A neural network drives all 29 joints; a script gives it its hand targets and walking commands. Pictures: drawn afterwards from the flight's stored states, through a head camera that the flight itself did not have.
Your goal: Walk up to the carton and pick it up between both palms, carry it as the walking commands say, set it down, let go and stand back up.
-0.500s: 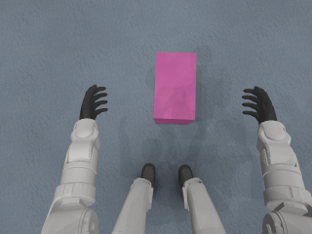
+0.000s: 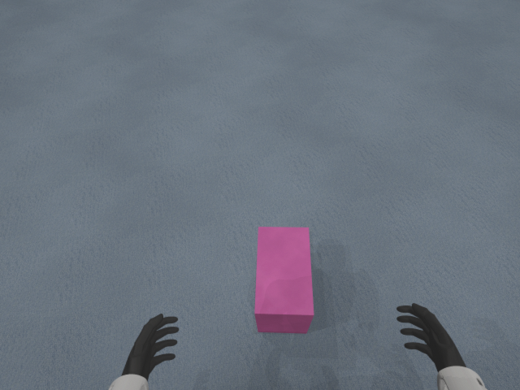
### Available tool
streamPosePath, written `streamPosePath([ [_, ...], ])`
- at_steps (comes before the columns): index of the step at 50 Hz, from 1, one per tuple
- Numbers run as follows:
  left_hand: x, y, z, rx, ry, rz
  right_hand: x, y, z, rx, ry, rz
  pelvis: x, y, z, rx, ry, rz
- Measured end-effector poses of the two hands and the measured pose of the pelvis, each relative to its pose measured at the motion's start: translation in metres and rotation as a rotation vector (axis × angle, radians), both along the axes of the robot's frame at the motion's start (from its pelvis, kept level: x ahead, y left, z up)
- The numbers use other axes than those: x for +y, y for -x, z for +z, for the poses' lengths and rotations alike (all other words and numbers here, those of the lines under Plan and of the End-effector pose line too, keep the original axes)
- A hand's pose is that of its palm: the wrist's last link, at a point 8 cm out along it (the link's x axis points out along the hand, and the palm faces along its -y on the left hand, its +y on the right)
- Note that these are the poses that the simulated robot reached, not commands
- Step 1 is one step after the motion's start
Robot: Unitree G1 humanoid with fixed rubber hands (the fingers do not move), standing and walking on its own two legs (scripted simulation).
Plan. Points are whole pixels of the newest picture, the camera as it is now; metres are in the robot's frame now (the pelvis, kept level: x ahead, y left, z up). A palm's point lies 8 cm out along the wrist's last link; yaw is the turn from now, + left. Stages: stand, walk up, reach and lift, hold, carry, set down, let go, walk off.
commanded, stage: let go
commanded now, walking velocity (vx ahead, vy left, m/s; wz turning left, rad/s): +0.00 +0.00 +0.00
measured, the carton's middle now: (282, 281) +0.53 -0.02 -0.64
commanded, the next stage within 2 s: stand in 0.46 s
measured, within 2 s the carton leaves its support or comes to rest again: neither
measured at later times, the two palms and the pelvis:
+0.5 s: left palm (118, 371) +0.18 +0.24 -0.06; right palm (438, 375) +0.18 -0.22 -0.06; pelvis +0.01 +0.01 +0.01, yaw +0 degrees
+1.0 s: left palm (105, 347) +0.21 +0.27 -0.06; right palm (467, 371) +0.19 -0.27 -0.07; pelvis +0.05 +0.01 +0.00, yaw +0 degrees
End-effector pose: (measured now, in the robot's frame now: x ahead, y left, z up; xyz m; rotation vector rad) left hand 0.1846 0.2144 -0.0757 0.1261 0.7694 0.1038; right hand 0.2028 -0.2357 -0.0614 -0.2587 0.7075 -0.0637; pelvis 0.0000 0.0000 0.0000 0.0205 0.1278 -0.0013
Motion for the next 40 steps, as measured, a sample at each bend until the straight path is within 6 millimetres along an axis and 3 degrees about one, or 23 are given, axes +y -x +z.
streamPosePath([
  [3,0.008,-0.010,0.023,-0.086,-0.022,-0.007,0.002,0.002,0.015,-0.046,-0.005,-0.002,0.001,-0.008,0.004,-0.055,0.001,-0.003],
  [6,0.015,-0.012,0.033,-0.096,-0.029,-0.012,0.005,0.010,0.015,-0.018,-0.015,-0.012,0.003,-0.010,0.006,-0.115,0.003,-0.005],
  [16,0.022,0.019,0.009,0.079,0.002,-0.012,0.013,0.036,-0.001,0.132,-0.011,-0.019,0.009,-0.004,0.007,-0.193,0.011,-0.005],
  [20,0.023,0.018,0.007,0.083,-0.001,-0.018,0.014,0.034,-0.003,0.141,-0.010,-0.014,0.010,-0.006,0.007,-0.190,0.013,-0.005],
  [27,0.030,-0.002,0.016,0.010,-0.026,0.000,0.015,0.015,0.006,0.086,0.000,-0.014,0.012,-0.019,0.006,-0.177,0.016,-0.005],
  [33,0.051,-0.019,0.016,-0.027,-0.104,0.023,-0.009,0.006,0.005,0.075,0.094,-0.035,0.015,-0.037,0.002,-0.166,0.024,-0.004],
  [40,0.059,-0.036,0.016,-0.038,-0.135,0.024,-0.024,0.000,0.000,0.104,0.144,-0.050,0.015,-0.053,0.002,-0.141,0.023,-0.005],
])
